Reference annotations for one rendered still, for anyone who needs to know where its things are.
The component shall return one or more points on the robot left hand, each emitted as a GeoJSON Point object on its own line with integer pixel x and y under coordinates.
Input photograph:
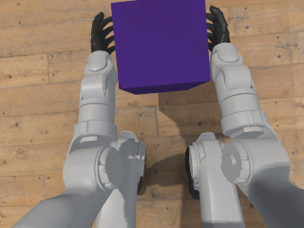
{"type": "Point", "coordinates": [98, 34]}

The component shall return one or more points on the robot right hand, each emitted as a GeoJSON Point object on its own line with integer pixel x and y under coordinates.
{"type": "Point", "coordinates": [220, 33]}

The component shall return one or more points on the right robot foot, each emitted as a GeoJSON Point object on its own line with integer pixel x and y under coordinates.
{"type": "Point", "coordinates": [194, 193]}

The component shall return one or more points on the right robot upper arm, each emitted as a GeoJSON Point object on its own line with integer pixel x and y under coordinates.
{"type": "Point", "coordinates": [260, 167]}

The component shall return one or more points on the carton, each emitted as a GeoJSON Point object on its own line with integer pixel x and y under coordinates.
{"type": "Point", "coordinates": [160, 45]}

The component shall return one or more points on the right robot forearm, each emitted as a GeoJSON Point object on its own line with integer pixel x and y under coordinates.
{"type": "Point", "coordinates": [241, 114]}

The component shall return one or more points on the left robot forearm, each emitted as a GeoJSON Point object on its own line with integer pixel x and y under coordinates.
{"type": "Point", "coordinates": [97, 104]}

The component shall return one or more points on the left robot upper arm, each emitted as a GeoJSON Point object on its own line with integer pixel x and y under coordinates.
{"type": "Point", "coordinates": [90, 175]}

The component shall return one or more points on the robot right shin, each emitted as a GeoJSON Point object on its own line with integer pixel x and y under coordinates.
{"type": "Point", "coordinates": [205, 136]}

